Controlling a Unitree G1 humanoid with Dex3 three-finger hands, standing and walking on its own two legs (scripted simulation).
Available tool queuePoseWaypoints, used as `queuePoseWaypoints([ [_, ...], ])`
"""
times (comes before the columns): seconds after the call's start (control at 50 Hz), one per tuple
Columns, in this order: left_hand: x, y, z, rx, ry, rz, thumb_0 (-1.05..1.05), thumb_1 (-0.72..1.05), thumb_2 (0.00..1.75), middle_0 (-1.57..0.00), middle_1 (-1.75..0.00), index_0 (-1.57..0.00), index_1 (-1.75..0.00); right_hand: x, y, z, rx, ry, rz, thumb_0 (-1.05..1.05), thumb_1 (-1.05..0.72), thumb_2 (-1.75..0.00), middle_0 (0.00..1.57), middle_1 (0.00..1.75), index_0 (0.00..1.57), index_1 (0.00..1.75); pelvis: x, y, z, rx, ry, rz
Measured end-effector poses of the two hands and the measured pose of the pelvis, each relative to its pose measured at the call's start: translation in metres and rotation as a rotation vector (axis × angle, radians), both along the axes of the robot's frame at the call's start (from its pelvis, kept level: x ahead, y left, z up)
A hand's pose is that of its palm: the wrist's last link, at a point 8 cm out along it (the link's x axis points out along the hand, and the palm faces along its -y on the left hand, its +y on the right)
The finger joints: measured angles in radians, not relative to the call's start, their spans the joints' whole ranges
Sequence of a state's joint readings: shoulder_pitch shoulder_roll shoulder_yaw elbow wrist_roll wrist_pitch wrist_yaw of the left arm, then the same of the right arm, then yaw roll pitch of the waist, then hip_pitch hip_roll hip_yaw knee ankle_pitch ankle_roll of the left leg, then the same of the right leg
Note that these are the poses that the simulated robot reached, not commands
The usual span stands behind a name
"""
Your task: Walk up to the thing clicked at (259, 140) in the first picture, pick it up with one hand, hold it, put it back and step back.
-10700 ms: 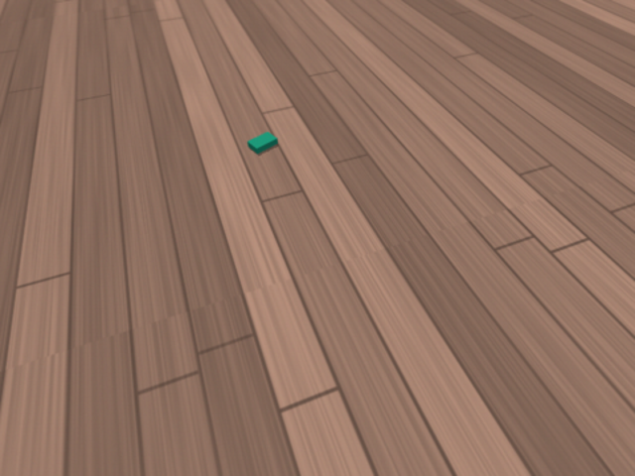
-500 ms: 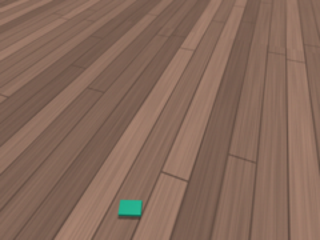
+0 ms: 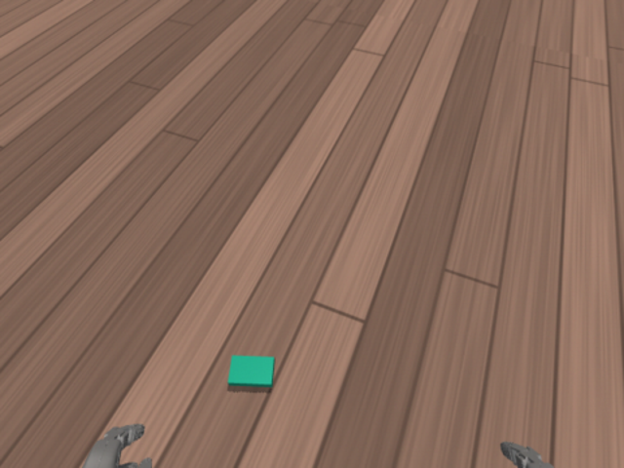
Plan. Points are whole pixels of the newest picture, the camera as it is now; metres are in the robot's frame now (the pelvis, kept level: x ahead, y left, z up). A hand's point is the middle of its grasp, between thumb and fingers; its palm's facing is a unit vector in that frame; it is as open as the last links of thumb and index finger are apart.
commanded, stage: rise first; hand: left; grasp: from above
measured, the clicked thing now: (252, 371) +0.45 +0.19 -0.76
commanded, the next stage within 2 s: none
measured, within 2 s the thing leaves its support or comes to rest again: neither
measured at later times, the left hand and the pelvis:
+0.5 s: hand out of the picture +0.13 +0.26 -0.22, palm faces -0.17 -0.88 -0.44, open 13.9 cm; pelvis -0.01 +0.01 -0.08, yaw +0 degrees
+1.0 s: hand (187, 436) +0.22 +0.27 -0.40, palm faces -0.45 -0.51 -0.74, open 14.0 cm; pelvis -0.06 +0.01 -0.25, yaw +0 degrees
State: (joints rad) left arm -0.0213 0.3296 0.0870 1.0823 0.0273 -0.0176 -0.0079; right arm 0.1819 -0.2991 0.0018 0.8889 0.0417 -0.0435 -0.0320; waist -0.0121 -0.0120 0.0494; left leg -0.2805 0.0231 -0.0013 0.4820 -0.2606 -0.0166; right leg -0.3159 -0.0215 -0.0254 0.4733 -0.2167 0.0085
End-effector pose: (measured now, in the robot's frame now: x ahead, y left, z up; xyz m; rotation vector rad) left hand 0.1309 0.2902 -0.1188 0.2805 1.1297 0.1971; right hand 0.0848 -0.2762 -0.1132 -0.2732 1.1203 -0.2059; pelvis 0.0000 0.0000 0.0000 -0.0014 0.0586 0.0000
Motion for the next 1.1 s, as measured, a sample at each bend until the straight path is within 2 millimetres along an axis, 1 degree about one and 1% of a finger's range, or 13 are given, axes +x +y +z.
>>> queuePoseWaypoints([
  [0.06,0.021,0.002,-0.006,0.003,-0.025,-0.049,0.01,0.56,0.91,-0.18,-0.64,-0.18,-0.64,0.001,0.009,-0.004,0.018,-0.030,-0.008,0.01,-0.90,-0.90,0.20,0.30,0.20,0.30,-0.003,0.000,-0.008,-0.001,0.046,-0.004],
  [0.12,0.029,0.004,-0.007,0.023,-0.037,-0.087,0.01,0.37,0.91,-0.16,-0.77,-0.17,-0.77,0.001,0.017,-0.008,0.033,-0.051,-0.024,0.01,-0.90,-0.90,0.20,0.30,0.20,0.30,-0.002,0.001,-0.013,-0.002,0.067,-0.010],
  [0.22,0.023,0.006,-0.015,0.061,0.022,-0.119,0.00,0.01,0.93,-0.14,-0.92,-0.15,-0.92,0.007,0.025,-0.016,0.054,-0.092,-0.023,0.01,-0.89,-0.90,0.20,0.30,0.20,0.30,0.000,0.007,-0.023,-0.009,0.102,-0.008],
  [0.28,0.014,0.007,-0.027,0.073,0.050,-0.124,0.00,-0.20,0.95,-0.12,-0.98,-0.12,-0.98,0.017,0.028,-0.022,0.055,-0.134,-0.006,0.01,-0.88,-0.90,0.20,0.30,0.20,0.30,-0.001,0.009,-0.034,-0.011,0.132,-0.008],
  [0.34,0.008,0.007,-0.042,0.082,0.046,-0.133,0.00,-0.35,0.98,-0.11,-1.02,-0.10,-1.03,0.029,0.029,-0.030,0.044,-0.174,0.022,0.01,-0.88,-0.90,0.20,0.30,0.20,0.30,-0.003,0.011,-0.048,-0.012,0.167,-0.007],
  [0.46,0.002,0.007,-0.060,0.121,-0.002,-0.184,0.00,-0.49,1.00,-0.09,-1.07,-0.08,-1.08,0.053,0.033,-0.047,0.024,-0.241,0.065,0.01,-0.87,-0.89,0.20,0.30,0.20,0.30,-0.007,0.012,-0.074,-0.017,0.214,-0.003],
  [0.6,-0.006,0.007,-0.069,0.157,0.016,-0.231,0.00,-0.55,1.02,-0.08,-1.08,-0.07,-1.10,0.073,0.043,-0.057,0.035,-0.308,0.102,0.01,-0.88,-0.90,0.20,0.30,0.20,0.30,-0.010,0.012,-0.090,-0.027,0.253,0.006],
  [0.68,0.000,0.012,-0.089,0.198,0.039,-0.290,0.00,-0.57,1.01,-0.09,-1.07,-0.07,-1.09,0.079,0.044,-0.071,0.031,-0.347,0.138,0.01,-0.89,-0.90,0.20,0.30,0.20,0.30,-0.015,0.011,-0.108,-0.028,0.300,0.010],
  [0.76,0.019,0.016,-0.126,0.259,0.019,-0.399,0.00,-0.57,1.01,-0.09,-1.07,-0.08,-1.09,0.082,0.038,-0.103,0.016,-0.364,0.174,0.01,-0.89,-0.90,0.20,0.30,0.20,0.30,-0.024,0.009,-0.142,-0.024,0.366,0.010],
  [0.84,0.049,0.010,-0.164,0.323,-0.067,-0.539,0.00,-0.55,0.99,-0.10,-1.06,-0.09,-1.08,0.077,0.028,-0.148,0.003,-0.339,0.180,0.01,-0.88,-0.90,0.20,0.30,0.20,0.30,-0.034,0.008,-0.182,-0.022,0.429,0.010],
  [0.9,0.071,0.004,-0.191,0.377,-0.126,-0.618,0.00,-0.54,0.98,-0.11,-1.06,-0.11,-1.07,0.067,0.021,-0.185,0.001,-0.299,0.168,0.01,-0.89,-0.90,0.20,0.30,0.20,0.30,-0.042,0.007,-0.212,-0.019,0.467,0.009],
  [1.0,0.100,-0.002,-0.229,0.486,-0.172,-0.719,0.00,-0.53,0.98,-0.10,-1.07,-0.10,-1.08,0.040,0.014,-0.246,0.017,-0.207,0.137,0.01,-0.90,-0.90,0.20,0.30,0.20,0.30,-0.059,0.006,-0.255,-0.019,0.505,0.009],
  [1.1,0.123,-0.001,-0.265,0.560,-0.170,-0.811,0.00,-0.54,0.99,-0.09,-1.07,-0.10,-1.07,-0.001,0.012,-0.299,0.038,-0.099,0.118,0.01,-0.91,-0.90,0.20,0.30,0.20,0.30,-0.077,0.003,-0.292,-0.018,0.527,0.008],
])
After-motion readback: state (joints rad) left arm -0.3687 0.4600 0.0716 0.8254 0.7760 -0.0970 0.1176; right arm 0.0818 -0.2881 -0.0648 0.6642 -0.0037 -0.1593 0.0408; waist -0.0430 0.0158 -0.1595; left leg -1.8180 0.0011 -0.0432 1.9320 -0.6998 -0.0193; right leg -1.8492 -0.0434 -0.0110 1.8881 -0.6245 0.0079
